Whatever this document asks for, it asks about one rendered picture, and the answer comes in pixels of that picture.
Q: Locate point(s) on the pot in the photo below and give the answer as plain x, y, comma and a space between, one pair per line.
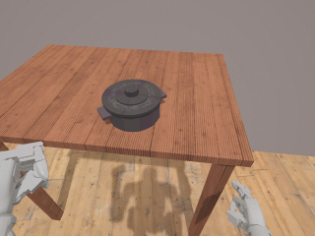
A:
132, 124

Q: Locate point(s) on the lid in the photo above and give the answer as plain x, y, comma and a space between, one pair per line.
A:
116, 102

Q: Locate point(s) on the left robot hand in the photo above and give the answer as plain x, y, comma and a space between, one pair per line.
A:
31, 160

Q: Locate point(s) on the right robot forearm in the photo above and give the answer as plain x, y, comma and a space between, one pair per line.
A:
258, 230

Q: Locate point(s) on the right robot hand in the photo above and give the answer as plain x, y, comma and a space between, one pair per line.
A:
249, 213

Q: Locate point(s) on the table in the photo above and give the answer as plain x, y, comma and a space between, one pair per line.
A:
53, 98

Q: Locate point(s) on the knob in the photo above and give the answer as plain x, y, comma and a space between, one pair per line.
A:
131, 90

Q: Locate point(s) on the left robot forearm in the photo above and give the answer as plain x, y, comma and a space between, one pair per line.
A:
7, 221

